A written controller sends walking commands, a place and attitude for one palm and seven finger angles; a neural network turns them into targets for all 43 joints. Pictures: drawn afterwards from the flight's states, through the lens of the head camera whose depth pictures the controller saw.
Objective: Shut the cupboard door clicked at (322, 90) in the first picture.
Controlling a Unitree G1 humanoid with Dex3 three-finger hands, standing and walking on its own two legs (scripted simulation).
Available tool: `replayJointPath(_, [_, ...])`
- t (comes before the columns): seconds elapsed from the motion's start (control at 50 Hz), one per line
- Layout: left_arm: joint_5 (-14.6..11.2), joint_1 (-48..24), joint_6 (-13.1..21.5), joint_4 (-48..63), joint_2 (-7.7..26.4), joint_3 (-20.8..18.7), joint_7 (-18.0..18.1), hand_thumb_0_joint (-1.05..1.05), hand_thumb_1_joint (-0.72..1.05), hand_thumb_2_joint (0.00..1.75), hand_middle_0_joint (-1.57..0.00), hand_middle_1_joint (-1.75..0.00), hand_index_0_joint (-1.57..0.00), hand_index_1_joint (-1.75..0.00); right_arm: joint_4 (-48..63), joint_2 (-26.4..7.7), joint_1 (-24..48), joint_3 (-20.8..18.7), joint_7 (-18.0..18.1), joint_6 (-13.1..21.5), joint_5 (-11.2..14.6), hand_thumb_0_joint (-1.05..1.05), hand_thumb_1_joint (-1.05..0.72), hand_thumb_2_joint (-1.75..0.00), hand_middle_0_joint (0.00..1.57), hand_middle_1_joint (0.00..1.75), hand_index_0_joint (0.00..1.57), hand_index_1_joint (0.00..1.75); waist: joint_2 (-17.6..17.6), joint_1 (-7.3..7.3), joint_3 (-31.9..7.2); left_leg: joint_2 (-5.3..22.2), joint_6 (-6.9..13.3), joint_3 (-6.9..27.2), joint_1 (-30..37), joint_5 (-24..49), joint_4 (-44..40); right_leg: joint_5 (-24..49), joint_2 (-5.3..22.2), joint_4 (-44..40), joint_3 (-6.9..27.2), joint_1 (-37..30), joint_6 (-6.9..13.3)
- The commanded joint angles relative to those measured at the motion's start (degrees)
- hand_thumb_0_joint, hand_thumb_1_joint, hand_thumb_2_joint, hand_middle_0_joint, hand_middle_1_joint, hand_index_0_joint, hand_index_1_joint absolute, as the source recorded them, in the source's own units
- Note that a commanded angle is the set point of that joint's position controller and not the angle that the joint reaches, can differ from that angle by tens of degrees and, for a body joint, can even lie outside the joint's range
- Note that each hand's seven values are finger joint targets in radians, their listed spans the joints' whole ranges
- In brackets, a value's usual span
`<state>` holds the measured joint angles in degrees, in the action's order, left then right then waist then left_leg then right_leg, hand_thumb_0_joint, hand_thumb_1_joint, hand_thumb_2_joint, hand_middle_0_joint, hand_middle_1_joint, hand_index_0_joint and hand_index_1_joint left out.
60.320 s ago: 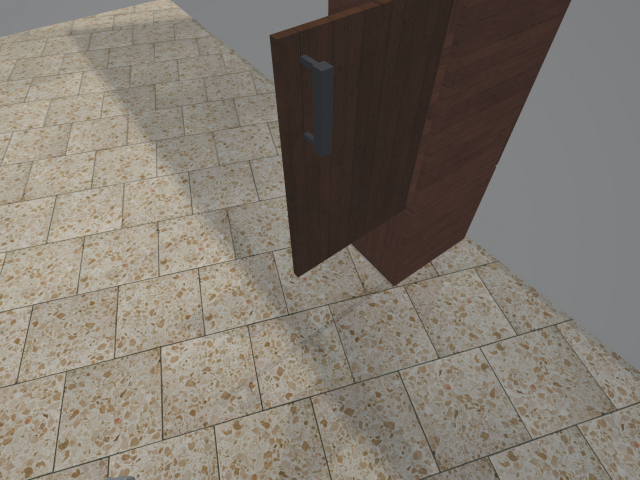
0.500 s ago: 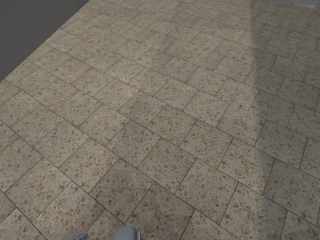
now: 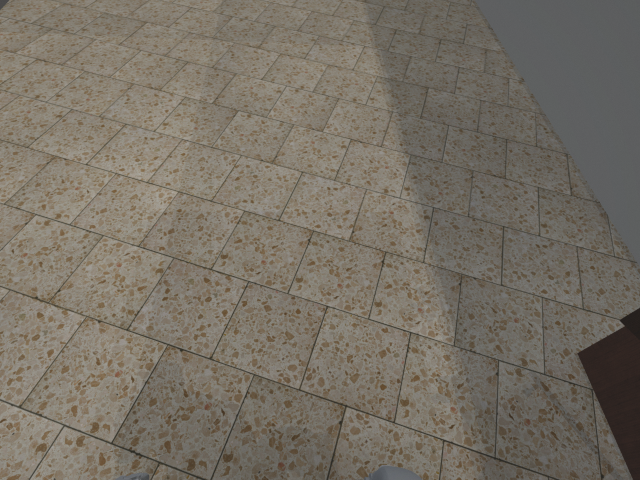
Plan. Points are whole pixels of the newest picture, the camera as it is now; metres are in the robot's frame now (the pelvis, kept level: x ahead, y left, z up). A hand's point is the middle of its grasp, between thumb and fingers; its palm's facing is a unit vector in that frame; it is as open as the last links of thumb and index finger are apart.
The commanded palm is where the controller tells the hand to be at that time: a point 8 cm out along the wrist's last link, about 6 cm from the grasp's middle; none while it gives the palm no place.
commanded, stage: turn to face it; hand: left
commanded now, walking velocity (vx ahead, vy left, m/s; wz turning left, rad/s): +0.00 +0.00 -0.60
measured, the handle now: out of the picture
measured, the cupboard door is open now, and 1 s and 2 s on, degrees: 26 26 26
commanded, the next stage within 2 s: take the last steps up to it in 1.60 s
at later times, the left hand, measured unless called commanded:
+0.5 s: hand (220, 463) +0.15 +0.15 -0.17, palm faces -0.23 -0.95 -0.22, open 7.4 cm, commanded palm none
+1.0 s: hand (276, 380) +0.27 +0.08 -0.16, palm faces -0.55 -0.79 -0.27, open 7.4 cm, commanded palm none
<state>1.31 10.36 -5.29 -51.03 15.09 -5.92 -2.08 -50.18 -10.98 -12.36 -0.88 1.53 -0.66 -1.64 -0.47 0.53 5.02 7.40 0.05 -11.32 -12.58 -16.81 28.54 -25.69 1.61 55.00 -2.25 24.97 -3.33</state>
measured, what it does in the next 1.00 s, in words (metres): steps on the spot, turning right: right foot, then left foot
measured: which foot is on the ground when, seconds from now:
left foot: down 0.00-0.14, up 0.16-0.54, down 0.56-0.98, up 1.00-1.00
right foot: up 0.00-0.12, down 0.14-0.56, up 0.58-0.96, down 0.98-1.00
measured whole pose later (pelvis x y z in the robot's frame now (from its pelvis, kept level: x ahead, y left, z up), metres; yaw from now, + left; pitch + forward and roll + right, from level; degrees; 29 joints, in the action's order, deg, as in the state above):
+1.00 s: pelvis +0.06 -0.03 -0.02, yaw -35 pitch +1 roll +0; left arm 1.5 8.7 -2.9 -50.0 14.0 -4.6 -2.1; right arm -52.2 -14.7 -14.9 -2.8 0.5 -2.0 -1.1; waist 2.3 -0.6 4.3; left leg 10.8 -3.0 -14.3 -15.6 -23.9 40.1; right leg -19.0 0.8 34.3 -4.4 16.2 -0.1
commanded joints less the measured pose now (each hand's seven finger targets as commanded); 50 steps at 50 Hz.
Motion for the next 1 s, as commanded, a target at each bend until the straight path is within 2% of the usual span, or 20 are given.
replayJointPath(0.0, [-0.05,-2.98,2.24,5.63,1.34,0.48,-0.26,0.00,0.90,0.90,-0.20,-0.30,-0.20,-0.30,1.53,-13.13,-3.87,-4.53,0.51,0.52,-0.24,0.00,-0.90,-0.90,0.20,0.30,0.20,0.30,13.44,-2.91,-7.61,13.22,6.69,6.10,9.48,30.36,-4.07,0.73,-0.88,-9.21,-3.30,-0.39,1.13])
replayJointPath(0.08, [0.12,4.34,3.33,3.47,4.47,-0.22,0.17,0.00,0.90,0.90,-0.20,-0.30,-0.20,-0.30,1.95,-13.45,-1.04,-4.95,-0.18,0.24,0.53,0.00,-0.90,-0.90,0.20,0.30,0.20,0.30,7.75,1.77,-9.60,10.67,1.02,1.41,0.72,21.62,8.37,17.25,-0.53,-29.02,-2.67,-17.42,3.76])
replayJointPath(0.1, [0.69,8.24,4.21,2.47,10.43,-1.21,0.87,0.00,0.90,0.90,-0.20,-0.30,-0.20,-0.30,3.26,-9.69,-1.08,-4.20,-0.50,0.09,1.15,0.00,-0.90,-0.90,0.20,0.30,0.20,0.30,-8.61,3.84,-11.48,4.40,-2.60,-1.71,-10.69,4.19,20.97,29.15,11.04,-35.04,12.89,-27.07,7.95])
replayJointPath(0.12, [0.11,10.55,4.34,1.58,14.51,-1.91,1.76,0.00,0.90,0.90,-0.20,-0.30,-0.20,-0.30,6.06,-7.53,3.13,-3.29,-0.47,-0.37,0.98,0.00,-0.90,-0.90,0.20,0.30,0.20,0.30,-17.33,5.04,-8.79,-2.96,-4.60,2.00,-21.69,-21.78,33.00,48.87,20.65,-34.74,26.63,-25.86,14.67])
replayJointPath(0.14, [-0.38,10.70,4.19,1.44,14.54,-1.66,2.32,0.00,0.90,0.90,-0.20,-0.30,-0.20,-0.30,5.71,-8.75,2.89,-3.01,-0.05,-1.23,1.06,0.00,-0.90,-0.90,0.20,0.30,0.20,0.30,-13.61,4.58,-9.19,-1.73,-3.87,9.64,-22.43,-19.88,39.25,41.70,21.71,-35.85,25.73,-22.74,17.41])
replayJointPath(0.16, [-0.27,7.15,4.04,2.14,11.79,-1.64,2.96,0.00,0.90,0.90,-0.20,-0.30,-0.20,-0.30,5.40,-8.39,4.36,-3.35,-0.05,-1.48,1.00,0.00,-0.90,-0.90,0.20,0.30,0.20,0.30,-12.10,3.43,-6.26,-0.59,-3.71,11.46,-24.54,-15.64,40.75,35.62,18.21,-36.67,23.98,-20.32,16.49])
replayJointPath(0.26, [-0.19,0.50,4.87,4.08,7.99,-0.14,2.93,0.00,0.90,0.90,-0.20,-0.30,-0.20,-0.30,2.39,-7.90,0.88,-3.33,-0.67,-1.15,0.75,0.00,-0.90,-0.90,0.20,0.30,0.20,0.30,-7.55,-0.84,-8.25,-1.62,-5.56,10.73,-19.92,-5.19,34.49,40.96,10.58,-33.39,13.99,-19.34,13.11])
replayJointPath(0.42, [0.24,3.51,4.45,3.26,9.46,-0.99,2.72,0.00,0.90,0.90,-0.20,-0.30,-0.20,-0.30,4.56,-7.03,4.72,-2.97,-0.27,-0.45,1.25,0.00,-0.90,-0.90,0.20,0.30,0.20,0.30,-8.09,1.09,-8.31,-4.83,-5.45,9.99,-15.43,-7.48,17.99,41.72,10.58,-31.25,21.33,-19.08,14.74])
replayJointPath(0.5, [-0.35,-0.13,3.73,3.75,8.84,-0.92,2.71,0.00,0.90,0.90,-0.20,-0.30,-0.20,-0.30,2.88,-7.71,-1.77,-3.08,0.24,0.35,1.56,0.00,-0.90,-0.90,0.20,0.30,0.20,0.30,-7.26,-2.61,-8.79,-5.71,-4.61,9.59,0.48,5.36,-1.78,36.23,6.54,-25.52,20.93,-10.33,9.62])
replayJointPath(0.52, [-0.85,0.92,3.45,4.37,5.96,-0.37,2.57,0.00,0.90,0.90,-0.20,-0.30,-0.20,-0.30,2.60,-10.90,-3.08,-3.54,0.53,0.92,1.08,0.00,-0.90,-0.90,0.20,0.30,0.20,0.30,0.64,-2.58,-9.80,0.94,-2.64,15.49,8.39,9.64,-7.93,24.88,1.02,-20.98,17.43,-2.95,6.53])
replayJointPath(0.54, [-1.31,2.84,3.28,5.08,2.77,0.26,2.06,0.00,0.90,0.90,-0.20,-0.30,-0.20,-0.30,2.89,-16.49,-4.87,-4.58,0.62,1.17,0.31,0.00,-0.90,-0.90,0.20,0.30,0.20,0.30,16.84,-2.73,-11.24,15.45,3.48,29.23,13.62,19.84,-9.79,-3.18,-6.25,-8.57,8.90,5.71,3.03])
replayJointPath(0.56, [-0.80,1.43,3.29,5.67,4.20,0.38,2.15,0.00,0.90,0.90,-0.20,-0.30,-0.20,-0.30,3.42,-16.86,-6.06,-4.45,0.67,0.64,0.14,0.00,-0.90,-0.90,0.20,0.30,0.20,0.30,15.15,-3.42,-9.92,20.67,8.51,31.25,9.12,23.01,-9.77,-11.91,-4.08,3.53,5.94,4.83,2.36])
replayJointPath(0.58, [-0.25,1.81,3.01,5.56,4.61,-0.12,1.84,0.00,0.90,0.90,-0.20,-0.30,-0.20,-0.30,4.30,-15.28,-3.70,-3.88,0.77,0.57,-0.36,0.00,-0.90,-0.90,0.20,0.30,0.20,0.30,10.90,-2.39,-7.89,19.71,9.74,28.63,3.99,18.30,-11.35,-10.01,-2.48,9.74,6.36,4.60,1.93])
replayJointPath(0.62, [0.17,1.67,2.41,4.01,5.25,-0.93,0.86,0.00,0.90,0.90,-0.20,-0.30,-0.20,-0.30,5.37,-12.75,1.11,-3.05,1.13,0.90,-0.30,0.00,-0.90,-0.90,0.20,0.30,0.20,0.30,12.33,-0.39,-4.93,14.59,7.66,21.51,1.40,19.36,-11.46,-4.05,-0.89,14.14,5.50,6.16,0.78])
replayJointPath(0.68, [-0.05,1.50,1.83,3.95,3.62,-0.48,0.01,0.00,0.90,0.90,-0.20,-0.30,-0.20,-0.30,4.93,-11.65,0.71,-2.86,1.23,0.91,-0.21,0.00,-0.90,-0.90,0.20,0.30,0.20,0.30,11.64,-0.52,-6.29,10.96,6.46,12.58,5.49,24.82,-9.02,-0.06,-0.32,11.94,2.77,6.42,-0.11])
replayJointPath(0.86, [-0.05,-2.70,2.42,5.43,1.76,0.57,-0.24,0.00,0.90,0.90,-0.20,-0.30,-0.20,-0.30,1.97,-13.94,-3.45,-4.66,0.25,0.45,-0.20,0.00,-0.90,-0.90,0.20,0.30,0.20,0.30,13.99,-2.86,-7.92,13.92,6.67,6.28,8.25,28.73,-3.95,0.36,-0.79,-9.90,-3.35,-1.73,1.06])
replayJointPath(0.92, [-0.06,2.15,3.14,3.96,3.26,0.24,-0.02,0.00,0.90,0.90,-0.20,-0.30,-0.20,-0.30,2.03,-14.35,-0.94,-5.00,-0.10,0.23,0.27,0.00,-0.90,-0.90,0.20,0.30,0.20,0.30,10.39,0.59,-8.96,12.47,2.59,2.78,3.15,23.15,3.91,12.85,-1.44,-25.65,-4.02,-13.05,2.80])
replayJointPath(0.94, [0.25,6.27,3.70,2.75,6.61,-0.37,0.37,0.00,0.90,0.90,-0.20,-0.30,-0.20,-0.30,2.49,-13.03,-0.65,-4.82,-0.49,0.15,0.83,0.00,-0.90,-0.90,0.20,0.30,0.20,0.30,3.07,2.68,-10.67,9.24,-0.52,0.29,-2.51,15.11,11.90,20.63,2.55,-32.11,1.23,-20.92,4.46])
replayJointPath(0.96, [0.81,8.89,4.66,2.05,13.54,-1.48,1.26,0.00,0.90,0.90,-0.20,-0.30,-0.20,-0.30,4.97,-7.63,0.58,-3.45,-0.84,-0.10,1.03,0.00,-0.90,-0.90,0.20,0.30,0.20,0.30,-17.18,4.21,-9.48,-0.19,-4.17,-1.71,-19.32,-15.97,25.57,37.72,17.07,-36.53,22.94,-28.65,10.33])
replayJointPath(0.98, [-0.24,10.85,4.38,1.32,15.40,-1.61,2.07,0.00,0.90,0.90,-0.20,-0.30,-0.20,-0.30,6.05,-8.97,2.98,-3.11,-0.30,-0.91,0.87,0.00,-0.90,-0.90,0.20,0.30,0.20,0.30,-16.28,5.13,-9.51,-2.21,-4.30,6.27,-22.70,-21.95,35.37,46.35,21.97,-35.62,27.10,-24.72,15.78])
